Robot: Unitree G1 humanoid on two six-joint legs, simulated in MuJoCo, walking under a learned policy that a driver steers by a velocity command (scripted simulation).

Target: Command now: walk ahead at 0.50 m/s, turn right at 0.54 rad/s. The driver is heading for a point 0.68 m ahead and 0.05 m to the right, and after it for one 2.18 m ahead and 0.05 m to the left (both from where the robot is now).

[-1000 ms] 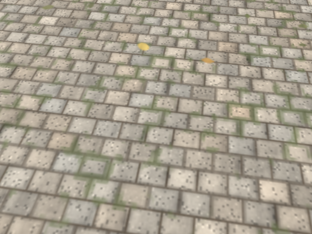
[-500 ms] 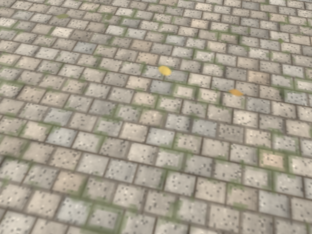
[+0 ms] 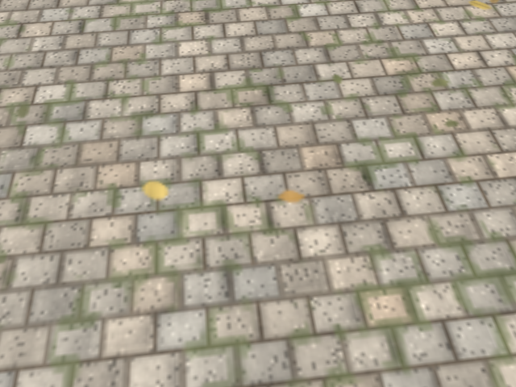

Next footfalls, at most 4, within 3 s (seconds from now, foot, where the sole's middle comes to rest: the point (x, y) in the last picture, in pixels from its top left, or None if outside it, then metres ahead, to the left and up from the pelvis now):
0.02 right None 0.17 -0.09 -0.76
0.50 left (234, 374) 0.49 0.08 -0.76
1.00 right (335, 294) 0.69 -0.20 -0.76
1.40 left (240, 316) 0.64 0.06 -0.76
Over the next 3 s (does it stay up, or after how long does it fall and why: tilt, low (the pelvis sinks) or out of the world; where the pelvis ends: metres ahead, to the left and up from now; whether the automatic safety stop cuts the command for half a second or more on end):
stays up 1.04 0.00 0.03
